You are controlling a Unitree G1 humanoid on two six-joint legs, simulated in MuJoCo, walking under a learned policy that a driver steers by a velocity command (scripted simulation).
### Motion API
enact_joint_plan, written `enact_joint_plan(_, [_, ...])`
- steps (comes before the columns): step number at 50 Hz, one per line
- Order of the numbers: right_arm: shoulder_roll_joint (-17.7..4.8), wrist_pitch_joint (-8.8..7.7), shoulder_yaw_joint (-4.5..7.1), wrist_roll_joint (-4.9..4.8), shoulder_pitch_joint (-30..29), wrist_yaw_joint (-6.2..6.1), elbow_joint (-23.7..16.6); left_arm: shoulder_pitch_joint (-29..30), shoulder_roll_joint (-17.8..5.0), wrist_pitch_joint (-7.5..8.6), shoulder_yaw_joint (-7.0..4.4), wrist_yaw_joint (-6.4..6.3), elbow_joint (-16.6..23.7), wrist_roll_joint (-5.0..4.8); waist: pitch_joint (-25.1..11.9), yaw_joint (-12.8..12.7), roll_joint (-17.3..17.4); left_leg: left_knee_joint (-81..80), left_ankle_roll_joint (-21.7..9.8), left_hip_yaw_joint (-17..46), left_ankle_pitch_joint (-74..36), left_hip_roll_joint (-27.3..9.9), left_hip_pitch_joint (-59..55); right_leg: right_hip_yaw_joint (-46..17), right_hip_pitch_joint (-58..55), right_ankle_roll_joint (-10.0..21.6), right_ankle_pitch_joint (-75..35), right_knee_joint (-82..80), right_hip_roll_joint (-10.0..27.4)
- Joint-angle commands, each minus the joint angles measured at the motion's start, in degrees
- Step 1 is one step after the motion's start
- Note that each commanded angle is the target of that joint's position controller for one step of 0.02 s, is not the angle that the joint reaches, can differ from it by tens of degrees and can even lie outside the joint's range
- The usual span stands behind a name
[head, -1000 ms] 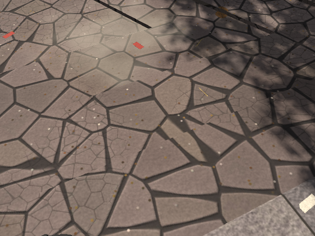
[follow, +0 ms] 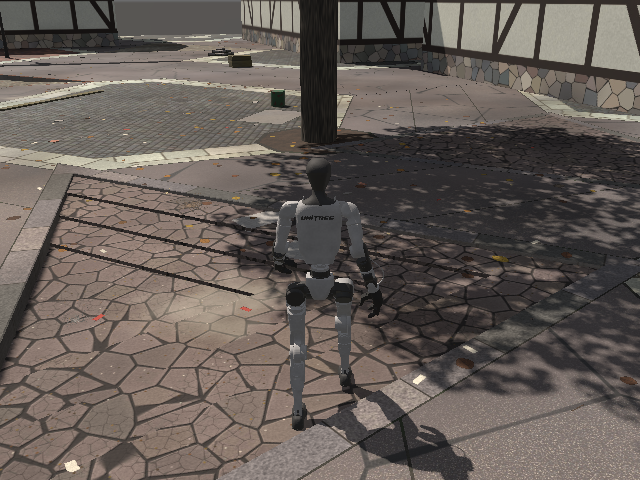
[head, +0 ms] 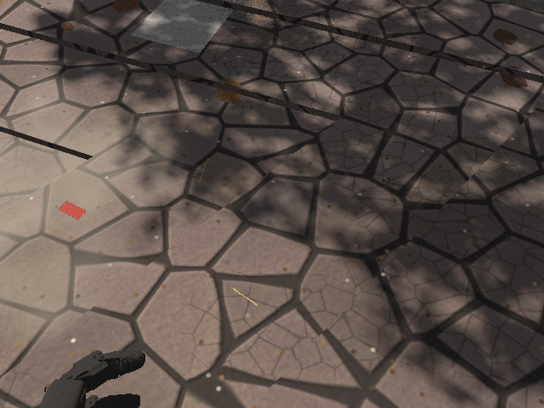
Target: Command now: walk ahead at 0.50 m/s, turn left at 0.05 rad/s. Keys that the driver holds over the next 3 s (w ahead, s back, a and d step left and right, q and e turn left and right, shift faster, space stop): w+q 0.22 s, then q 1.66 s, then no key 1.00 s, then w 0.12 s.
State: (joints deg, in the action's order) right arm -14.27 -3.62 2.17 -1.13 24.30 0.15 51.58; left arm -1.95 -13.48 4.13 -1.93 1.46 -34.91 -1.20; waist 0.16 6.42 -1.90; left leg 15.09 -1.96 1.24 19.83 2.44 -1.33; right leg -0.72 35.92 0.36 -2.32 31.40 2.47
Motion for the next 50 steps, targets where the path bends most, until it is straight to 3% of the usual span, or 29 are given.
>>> enact_joint_plan(1, [-10.68, 0.61, 2.59, -0.11, 1.99, -0.50, -1.34, 3.23, -5.47, 1.54, -1.99, 0.71, 5.17, 0.06, 1.42, -3.44, 7.81, 3.40, -6.58, 8.44, -39.63, -15.72, -1.18, 1.23, -6.54, 2.55, 4.55, -4.64, -2.66])
enact_joint_plan(2, [-10.95, 0.76, 2.64, -0.16, 0.98, -0.58, -1.64, -3.02, -7.36, 1.71, -3.07, 0.45, 3.54, 0.29, -2.52, -7.16, 7.97, 9.65, -5.67, 7.30, -46.94, -13.99, 0.09, 2.18, -16.25, 4.21, 4.33, -6.00, -3.68])
enact_joint_plan(3, [-10.15, 0.62, 2.23, 0.42, -0.69, -0.54, -2.88, -13.14, -10.35, 1.73, -4.29, -0.13, 1.31, 1.02, -9.75, -12.09, 7.55, 20.88, -4.16, 5.69, -43.19, -11.29, 7.94, -0.78, -33.14, 6.77, 1.57, -2.68, 0.25])
enact_joint_plan(4, [-4.97, -0.34, 0.69, 1.22, 2.02, -0.35, -5.12, -22.88, -15.77, 1.39, -5.62, -0.89, 0.02, 2.55, -20.46, -13.79, -2.89, 42.90, -0.63, 2.32, -20.63, -4.14, 29.11, -19.69, -58.22, 13.44, 0.65, -0.07, 15.68])
enact_joint_plan(5, [-3.60, -1.34, -0.17, 0.31, 5.72, 0.16, -4.26, -25.68, -13.96, 0.88, -5.33, -0.66, -1.85, 1.41, -28.88, -13.35, -13.51, 56.11, 0.72, 6.23, 13.88, -0.10, 39.86, -39.15, -64.51, 18.77, 11.14, -7.59, 23.81])
enact_joint_plan(6, [-9.54, -1.56, 1.89, -1.31, 1.20, 0.25, -4.75, -23.53, -10.28, 0.45, -4.17, -0.87, -2.02, 1.30, -19.48, -14.07, -7.65, 60.71, 0.84, 7.92, 11.69, -3.10, 45.69, -34.20, -57.48, 16.05, 18.52, -10.42, 21.03])
enact_joint_plan(7, [-9.97, -1.46, 2.16, -1.55, -4.09, 0.19, -6.50, -19.26, -8.74, 0.38, -3.57, -1.15, -1.95, 1.10, -10.76, -12.71, -5.55, 59.65, 0.89, 5.48, 6.33, -5.60, 46.77, -25.64, -47.71, 13.65, 18.12, -12.50, 18.49])
enact_joint_plan(8, [-9.08, -1.04, 2.25, -0.82, -6.45, -0.01, -7.08, -15.08, -7.26, 0.65, -3.00, -0.93, -2.20, 1.34, -5.33, -10.45, -2.64, 56.37, 1.13, 4.57, 2.28, -7.41, 44.56, -20.05, -38.19, 12.49, 15.61, -15.54, 15.87])
enact_joint_plan(10, [-6.89, 0.71, 2.56, -0.27, -4.19, -0.40, -6.40, -9.95, -5.32, 1.65, -2.70, -0.51, -2.66, 1.84, -1.44, -6.20, -4.61, 52.26, 1.70, 5.00, -2.15, -9.71, 37.52, -12.11, -26.91, 11.13, 12.24, -20.51, 12.71])
enact_joint_plan(13, [-4.87, 2.51, 2.68, -0.10, -4.76, -0.94, -7.07, -7.71, -6.11, 2.89, -3.29, -0.49, -4.10, 2.32, 1.41, -4.23, -2.62, 48.66, 3.17, 5.20, -5.91, -9.40, 36.53, -3.95, -21.72, 11.71, -3.33, -22.69, 12.77])
enact_joint_plan(15, [-4.60, 2.45, 2.74, 0.82, -6.80, -0.76, -8.74, -7.58, -7.64, 2.75, -3.89, -1.29, -5.11, 2.34, 1.08, -3.84, -1.79, 41.70, 3.84, 4.22, -12.03, -8.89, 36.51, 2.31, -22.41, 11.16, -15.27, -21.01, 11.68])
enact_joint_plan(20, [-3.91, 1.63, 2.56, 0.86, -14.16, 1.83, -12.05, -8.95, -9.56, 1.13, -4.51, -3.53, -6.59, 1.55, -0.62, -6.68, -1.42, 25.95, 2.97, 0.70, -29.72, -7.26, 30.72, 9.91, -25.19, 8.89, -15.10, -16.21, 10.26])
enact_joint_plan(24, [-6.03, 2.75, 3.60, 0.93, -17.82, 3.34, -15.79, -9.91, -11.81, -0.57, -5.86, -3.87, -7.11, -0.31, 0.18, -7.56, -2.01, 19.98, 0.85, -0.90, -19.11, -6.31, 32.08, 8.80, -31.70, 7.49, -13.55, -9.73, 13.72])
enact_joint_plan(26, [-8.33, 2.90, 4.93, 0.98, -13.15, 3.46, -15.80, -9.02, -12.28, -1.29, -6.33, -3.95, -6.66, -1.19, -1.78, -4.86, -1.87, 16.24, -0.96, -3.23, -14.21, -3.79, 26.09, 9.23, -32.17, 5.89, -17.52, 0.49, 13.21])
enact_joint_plan(27, [-10.48, 2.62, 6.20, 1.02, -7.44, 2.85, -14.22, -9.26, -11.05, -1.37, -5.98, -3.72, -6.51, -1.19, -4.86, -2.18, 1.26, 11.28, -2.60, -4.62, -20.38, -1.07, 17.76, 11.28, -30.63, 3.54, -15.37, 11.39, 9.77])
enact_joint_plan(28, [-20.08, 2.16, 8.53, 2.53, -6.25, 1.54, -15.56, -15.96, -9.13, -1.14, -5.34, -3.55, -4.29, 0.26, -10.52, -4.35, 15.24, 12.83, -13.16, 17.35, -42.08, -14.01, -1.21, 13.80, -9.69, -2.68, -1.01, 32.82, 1.02])
enact_joint_plan(29, [-17.11, 1.91, 7.65, 2.80, -4.45, 1.17, -15.75, -9.16, -7.96, -0.62, -4.07, -3.11, -2.88, 1.50, -16.96, -1.27, 17.96, 4.21, -19.34, 34.38, -42.63, -20.06, -7.53, 5.35, 2.08, -3.42, 37.18, 44.11, -7.42])
enact_joint_plan(30, [-14.97, 1.37, 6.41, 3.14, -4.65, 1.37, -15.81, -5.21, -9.30, -0.94, -4.19, -2.71, -2.54, 0.62, -16.97, 0.52, 12.26, 3.05, -16.78, 30.72, -43.48, -19.30, -3.64, -2.02, 1.04, -1.31, 37.88, 47.21, -5.15])
enact_joint_plan(31, [-13.50, 1.13, 5.88, 2.51, -8.43, 1.34, -16.59, -6.80, -7.80, -1.76, -3.56, -2.84, -2.57, 0.43, -15.65, -2.59, 10.09, 5.59, -16.41, 27.10, -43.52, -18.82, -1.43, -3.72, 0.69, -1.05, 35.48, 47.26, -3.87])
enact_joint_plan(32, [-10.94, 1.45, 5.28, 0.87, -11.67, 1.29, -17.03, -7.98, -7.76, -2.22, -3.48, -3.10, -3.22, 1.54, -11.15, -4.27, 6.81, 5.65, -14.80, 23.05, -40.51, -16.99, 2.83, -3.89, 1.93, -1.39, 32.93, 42.66, -2.18])
enact_joint_plan(33, [-9.67, 1.70, 5.01, 0.41, -14.05, 0.91, -17.38, -7.51, -8.74, -2.35, -3.96, -3.40, -3.65, 2.19, -9.04, -5.67, 6.36, 4.44, -12.90, 20.27, -35.78, -14.31, 7.90, -4.17, -0.47, -1.09, 29.75, 37.09, -0.44])
enact_joint_plan(34, [-9.45, 2.15, 5.09, 0.64, -15.58, 0.71, -17.92, -7.10, -8.39, -2.42, -3.97, -3.39, -3.46, 1.92, -7.84, -6.74, 7.03, 3.34, -11.69, 19.61, -32.56, -12.06, 11.13, -3.58, -2.56, -1.01, 27.71, 32.11, -0.66])
enact_joint_plan(37, [-10.71, 2.66, 5.73, 1.33, -14.21, -0.58, -17.94, -5.71, -6.76, -2.15, -3.33, -3.14, -3.68, 1.82, -8.26, -6.07, 7.75, 2.93, -11.66, 20.35, -37.14, -11.94, 13.40, -2.91, -5.33, -2.08, 23.07, 22.11, -2.94])
enact_joint_plan(41, [-11.25, 3.61, 6.10, 1.03, -15.61, -2.14, -18.42, -5.12, -6.73, -1.92, -2.94, -2.72, -4.01, 1.59, -9.84, -6.07, 8.44, 3.01, -10.11, 21.04, -30.23, -10.57, 17.55, -3.76, -10.67, -3.06, 15.07, 15.61, -4.13])
enact_joint_plan(45, [-10.13, 4.49, 5.80, 0.72, -15.86, -1.96, -18.73, -5.69, -6.48, -1.52, -2.99, -1.96, -3.67, 1.18, -7.58, -6.62, 10.40, 3.72, -8.16, 24.28, -23.89, -9.02, 19.02, -3.60, -14.23, -2.59, 13.72, 6.16, -4.81])
enact_joint_plan(47, [-8.96, 4.61, 5.61, 0.18, -16.54, -2.09, -19.14, -8.56, -6.84, -0.75, -3.35, -1.50, -4.57, 1.13, -6.97, -8.17, 10.17, 6.46, -6.01, 25.08, -19.44, -6.91, 20.43, -3.65, -21.05, -1.71, 5.44, -4.66, -4.06])
enact_joint_plan(48, [-7.37, 4.47, 5.20, -0.26, -15.61, -2.04, -19.14, -10.28, -8.20, -0.41, -3.85, -1.60, -4.89, 1.64, -5.95, -8.77, 7.69, 11.10, -3.60, 23.07, -12.64, -4.00, 23.27, -5.00, -25.00, -0.12, 0.83, -10.32, 0.07])
enact_joint_plan(49, [-4.84, 4.18, 4.68, -0.58, -11.55, -1.79, -19.47, -9.69, -13.35, -0.61, -5.06, -2.17, -4.16, 3.19, -6.75, -5.48, -6.88, 24.05, 0.48, 14.04, 6.02, 4.18, 31.14, -15.45, -31.06, 6.02, -13.58, -9.67, 12.42])
enact_joint_plan(50, [-8.32, 3.55, 5.78, -0.33, -10.79, -1.56, -20.06, -6.83, -13.61, -0.93, -5.63, -2.12, -3.48, 4.55, -6.18, -4.78, -15.03, 38.57, 3.29, 8.87, 13.15, 5.40, 37.07, -24.13, -28.46, 13.89, -18.14, -12.29, 19.84])
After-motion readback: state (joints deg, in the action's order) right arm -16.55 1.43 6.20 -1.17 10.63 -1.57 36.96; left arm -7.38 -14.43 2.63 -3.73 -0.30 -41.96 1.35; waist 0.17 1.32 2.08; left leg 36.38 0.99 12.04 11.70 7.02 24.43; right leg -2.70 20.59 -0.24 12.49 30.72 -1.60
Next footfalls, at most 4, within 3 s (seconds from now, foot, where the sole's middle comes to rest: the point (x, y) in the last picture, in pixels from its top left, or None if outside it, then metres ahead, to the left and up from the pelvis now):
0.06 right None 0.22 -0.12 -0.77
0.54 left None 0.39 0.15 -0.78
0.96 right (274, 394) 0.49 -0.05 -0.77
1.34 left None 0.29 0.12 -0.77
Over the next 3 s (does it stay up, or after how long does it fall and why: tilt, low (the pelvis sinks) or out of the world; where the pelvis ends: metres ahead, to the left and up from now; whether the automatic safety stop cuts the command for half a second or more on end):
stays up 0.30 -0.04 0.00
